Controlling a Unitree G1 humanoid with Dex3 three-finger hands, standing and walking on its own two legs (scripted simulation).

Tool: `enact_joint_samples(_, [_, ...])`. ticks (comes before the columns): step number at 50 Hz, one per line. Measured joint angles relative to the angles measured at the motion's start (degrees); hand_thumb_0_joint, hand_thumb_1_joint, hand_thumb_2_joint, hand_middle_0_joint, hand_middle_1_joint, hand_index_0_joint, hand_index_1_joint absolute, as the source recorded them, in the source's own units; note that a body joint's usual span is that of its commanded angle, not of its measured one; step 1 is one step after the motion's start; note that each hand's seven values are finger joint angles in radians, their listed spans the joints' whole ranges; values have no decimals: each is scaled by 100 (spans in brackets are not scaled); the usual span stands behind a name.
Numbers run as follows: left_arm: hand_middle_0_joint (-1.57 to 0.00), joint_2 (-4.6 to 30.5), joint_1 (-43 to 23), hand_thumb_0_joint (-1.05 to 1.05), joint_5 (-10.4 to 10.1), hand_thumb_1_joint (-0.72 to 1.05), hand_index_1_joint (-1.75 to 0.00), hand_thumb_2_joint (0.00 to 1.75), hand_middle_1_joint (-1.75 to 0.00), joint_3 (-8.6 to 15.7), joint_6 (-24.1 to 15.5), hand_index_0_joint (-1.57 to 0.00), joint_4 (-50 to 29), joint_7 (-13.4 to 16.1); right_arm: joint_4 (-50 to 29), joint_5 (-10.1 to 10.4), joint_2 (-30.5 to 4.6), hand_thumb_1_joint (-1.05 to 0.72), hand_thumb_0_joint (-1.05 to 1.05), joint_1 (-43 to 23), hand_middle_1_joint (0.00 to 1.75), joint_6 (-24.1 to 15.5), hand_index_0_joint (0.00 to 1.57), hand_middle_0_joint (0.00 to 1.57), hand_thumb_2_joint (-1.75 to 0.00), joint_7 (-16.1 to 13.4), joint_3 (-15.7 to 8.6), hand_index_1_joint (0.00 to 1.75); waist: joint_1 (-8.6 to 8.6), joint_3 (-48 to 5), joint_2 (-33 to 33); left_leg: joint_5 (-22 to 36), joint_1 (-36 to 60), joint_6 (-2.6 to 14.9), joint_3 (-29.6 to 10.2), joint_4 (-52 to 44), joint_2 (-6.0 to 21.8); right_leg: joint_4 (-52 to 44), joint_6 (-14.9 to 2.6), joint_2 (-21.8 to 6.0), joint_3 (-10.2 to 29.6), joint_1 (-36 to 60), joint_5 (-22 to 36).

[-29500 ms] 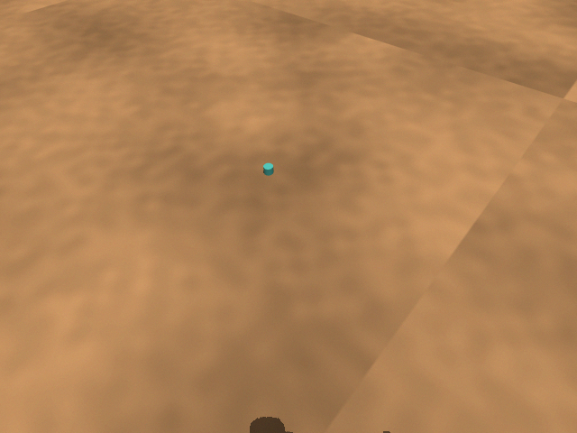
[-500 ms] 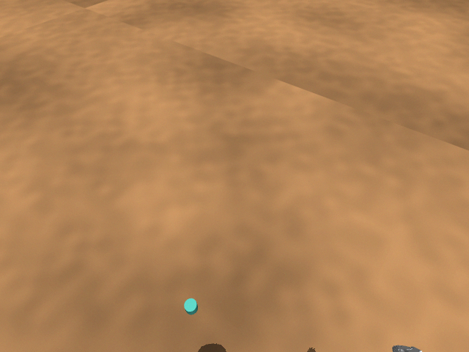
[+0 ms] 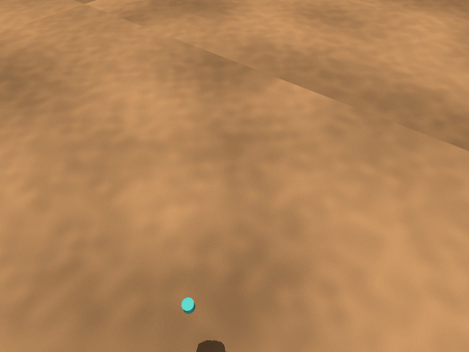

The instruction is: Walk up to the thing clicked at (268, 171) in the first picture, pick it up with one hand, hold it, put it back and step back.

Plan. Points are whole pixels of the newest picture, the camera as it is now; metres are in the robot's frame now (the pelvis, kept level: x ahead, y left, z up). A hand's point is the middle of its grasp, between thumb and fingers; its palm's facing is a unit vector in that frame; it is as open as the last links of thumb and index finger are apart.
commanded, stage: stand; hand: left
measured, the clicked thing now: (188, 305) +0.41 +0.21 -0.76
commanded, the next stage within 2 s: none
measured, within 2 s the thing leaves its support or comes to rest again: neither
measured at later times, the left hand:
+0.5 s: hand out of the picture +0.06 +0.25 -0.15, palm faces -0.02 -0.94 -0.35, open 7.4 cm
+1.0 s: hand out of the picture +0.05 +0.25 -0.16, palm faces -0.05 -0.94 -0.34, open 7.4 cm
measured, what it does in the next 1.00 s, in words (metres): stands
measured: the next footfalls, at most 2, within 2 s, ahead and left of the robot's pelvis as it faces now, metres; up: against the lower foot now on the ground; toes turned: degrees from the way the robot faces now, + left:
none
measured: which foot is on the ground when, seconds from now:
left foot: down 0.00-1.00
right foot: down 0.00-1.00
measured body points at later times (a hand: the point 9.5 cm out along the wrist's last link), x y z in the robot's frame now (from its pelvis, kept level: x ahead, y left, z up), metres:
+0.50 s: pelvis -0.02 +0.00 +0.00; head -0.02 +0.00 +0.45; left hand +0.06 +0.30 -0.13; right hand +0.06 -0.30 -0.13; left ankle +0.01 +0.12 -0.75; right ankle -0.03 -0.12 -0.75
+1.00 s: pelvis -0.02 +0.00 +0.00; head -0.02 +0.00 +0.45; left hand +0.05 +0.30 -0.13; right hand +0.03 -0.31 -0.14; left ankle +0.01 +0.12 -0.75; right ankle -0.03 -0.12 -0.75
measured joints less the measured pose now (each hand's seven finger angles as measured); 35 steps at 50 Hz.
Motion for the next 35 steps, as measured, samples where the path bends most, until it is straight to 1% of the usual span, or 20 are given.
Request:
enact_joint_samples(7, [-20, -14, -84, 1, -27, 91, -29, 90, -30, -54, 13, -21, -58, -1, -118, 33, -42, -90, 1, -186, 30, -32, 20, 20, -90, -35, 40, 30, -1, 114, 7, 106, 39, -2, 49, -134, -2, -46, 11, -9, 50, -19, 76])
enact_joint_samples(14, [-20, 2, -84, 1, -16, 91, -29, 90, -30, -95, 19, -21, -61, -10, -142, 32, -44, -90, 1, -253, 30, -25, 20, 20, -90, -20, 79, 30, 17, 85, 40, 181, 56, -5, 65, -194, 7, -80, 9, -3, 66, -21, 145])
enact_joint_samples(21, [-20, 32, -12, 1, -5, 91, -29, 90, -30, -105, 28, -21, -44, -25, -106, 21, -34, -90, 1, -194, 30, -22, 20, 20, -90, 1, 92, 30, 29, 31, 50, 260, 72, -12, 72, -243, 6, -49, 1, -6, 74, -46, 184])
enact_joint_samples(35, [-20, 57, 252, 1, 12, 91, -29, 90, -30, -121, 26, -21, 6, -49, 30, -3, -60, -90, 1, 57, 30, 17, 20, 20, -90, 50, 30, 30, 2, 75, 29, 313, -62, -34, 72, -202, 42, 0, -26, 31, 78, -188, 238])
